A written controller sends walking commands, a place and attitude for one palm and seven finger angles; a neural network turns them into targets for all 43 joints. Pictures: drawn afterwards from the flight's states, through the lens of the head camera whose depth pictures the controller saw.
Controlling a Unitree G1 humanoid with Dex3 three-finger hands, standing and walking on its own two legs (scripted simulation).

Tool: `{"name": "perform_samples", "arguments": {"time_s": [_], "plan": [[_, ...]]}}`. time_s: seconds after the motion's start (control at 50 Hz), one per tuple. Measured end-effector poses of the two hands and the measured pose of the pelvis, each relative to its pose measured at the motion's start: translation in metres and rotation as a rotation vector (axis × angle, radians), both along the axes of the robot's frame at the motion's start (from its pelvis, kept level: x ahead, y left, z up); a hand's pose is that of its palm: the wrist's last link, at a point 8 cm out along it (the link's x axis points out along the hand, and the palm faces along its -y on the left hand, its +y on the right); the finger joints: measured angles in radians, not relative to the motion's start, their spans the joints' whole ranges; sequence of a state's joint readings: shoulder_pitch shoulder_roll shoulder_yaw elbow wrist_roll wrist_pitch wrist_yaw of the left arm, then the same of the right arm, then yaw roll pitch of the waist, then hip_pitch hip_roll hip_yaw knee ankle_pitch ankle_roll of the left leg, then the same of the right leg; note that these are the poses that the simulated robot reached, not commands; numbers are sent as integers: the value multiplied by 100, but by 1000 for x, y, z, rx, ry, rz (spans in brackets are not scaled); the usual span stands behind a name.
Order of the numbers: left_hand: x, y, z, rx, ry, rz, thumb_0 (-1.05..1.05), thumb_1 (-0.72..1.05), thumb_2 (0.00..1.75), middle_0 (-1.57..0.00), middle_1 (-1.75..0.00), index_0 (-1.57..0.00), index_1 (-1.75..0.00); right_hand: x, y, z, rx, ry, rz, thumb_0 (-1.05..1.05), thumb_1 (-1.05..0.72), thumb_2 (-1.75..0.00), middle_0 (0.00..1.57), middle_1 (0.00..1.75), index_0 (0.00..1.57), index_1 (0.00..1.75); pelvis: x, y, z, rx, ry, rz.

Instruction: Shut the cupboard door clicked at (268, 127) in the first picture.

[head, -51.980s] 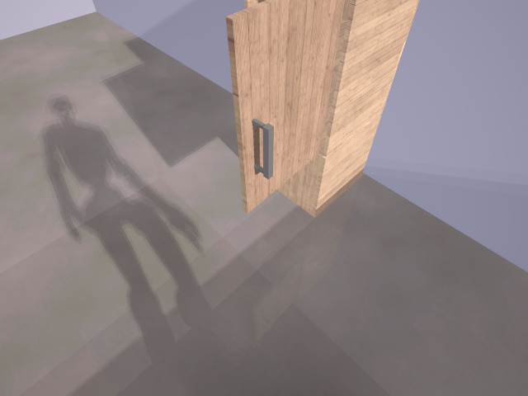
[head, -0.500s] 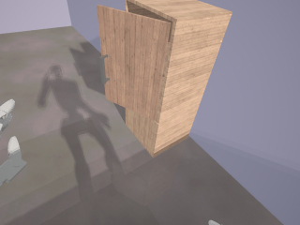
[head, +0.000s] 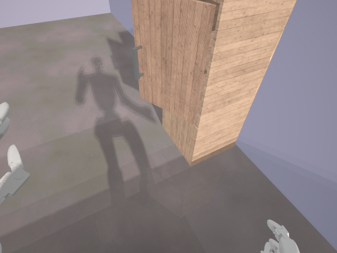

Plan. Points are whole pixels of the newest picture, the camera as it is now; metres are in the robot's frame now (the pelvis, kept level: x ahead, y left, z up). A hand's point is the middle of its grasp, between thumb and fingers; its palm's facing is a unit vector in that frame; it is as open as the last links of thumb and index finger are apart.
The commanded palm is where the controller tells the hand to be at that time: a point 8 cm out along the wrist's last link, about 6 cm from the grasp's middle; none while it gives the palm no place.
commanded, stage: stop stepping back and stand still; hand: left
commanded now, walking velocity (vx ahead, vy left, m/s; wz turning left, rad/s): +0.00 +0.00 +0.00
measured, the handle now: (138, 63) +0.99 +0.23 -0.08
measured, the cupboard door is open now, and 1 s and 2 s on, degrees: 26 26 26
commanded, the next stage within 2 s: let the arm hang, fingers relaxed in 0.94 s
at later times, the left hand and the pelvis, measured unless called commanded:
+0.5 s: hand (4, 165) +0.21 +0.30 +0.18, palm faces +0.43 -0.79 -0.43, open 7.4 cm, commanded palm +0.15 +0.33 +0.18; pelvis +0.01 +0.03 +0.01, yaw -1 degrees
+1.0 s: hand out of the picture +0.19 +0.32 +0.16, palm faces +0.45 -0.78 -0.43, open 7.4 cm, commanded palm +0.13 +0.35 +0.18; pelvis -0.01 +0.05 +0.01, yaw +0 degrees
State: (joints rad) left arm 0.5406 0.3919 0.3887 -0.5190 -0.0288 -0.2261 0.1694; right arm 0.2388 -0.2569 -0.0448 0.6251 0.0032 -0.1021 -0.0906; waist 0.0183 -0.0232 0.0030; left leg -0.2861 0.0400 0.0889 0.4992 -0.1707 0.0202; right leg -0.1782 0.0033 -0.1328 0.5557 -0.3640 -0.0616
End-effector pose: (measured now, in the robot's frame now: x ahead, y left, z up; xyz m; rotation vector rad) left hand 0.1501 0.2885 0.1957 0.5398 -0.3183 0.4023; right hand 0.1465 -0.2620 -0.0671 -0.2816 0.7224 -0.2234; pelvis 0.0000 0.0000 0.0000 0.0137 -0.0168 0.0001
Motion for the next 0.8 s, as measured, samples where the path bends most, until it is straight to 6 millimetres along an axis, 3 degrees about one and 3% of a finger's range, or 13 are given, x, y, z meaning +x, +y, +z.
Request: {"name": "perform_samples", "arguments": {"time_s": [0.12,0.24,0.34,0.54,0.72,0.8], "plan": [[15,17,17,84,-30,19,1,89,90,-21,-30,-21,-30,20,33,-1,87,-42,19,1,-90,-90,20,30,20,30,7,5,0,5,6,-4],[21,25,-5,15,90,43,1,89,90,-21,-30,-21,-30,21,57,-12,160,1,41,1,-90,-90,20,30,20,30,13,12,2,-22,27,-7],[20,30,-22,-52,131,29,1,89,90,-21,-30,-21,-30,13,64,-12,124,56,34,1,-90,-90,20,30,21,30,16,21,3,-13,19,-11],[14,53,-3,-24,33,2,1,89,90,-21,-30,-21,-30,4,67,8,63,-4,11,1,-90,-90,20,30,20,30,2,38,6,-38,21,-13],[-3,67,-24,-76,127,36,1,89,90,-21,-30,-21,-30,-13,78,7,57,15,12,1,-90,-90,20,30,20,30,-9,49,8,-43,31,-7],[-8,66,-22,-79,115,39,1,89,90,-21,-30,-21,-30,-18,84,3,58,30,30,1,-90,-90,20,30,20,30,-13,51,9,-43,29,0]]}}
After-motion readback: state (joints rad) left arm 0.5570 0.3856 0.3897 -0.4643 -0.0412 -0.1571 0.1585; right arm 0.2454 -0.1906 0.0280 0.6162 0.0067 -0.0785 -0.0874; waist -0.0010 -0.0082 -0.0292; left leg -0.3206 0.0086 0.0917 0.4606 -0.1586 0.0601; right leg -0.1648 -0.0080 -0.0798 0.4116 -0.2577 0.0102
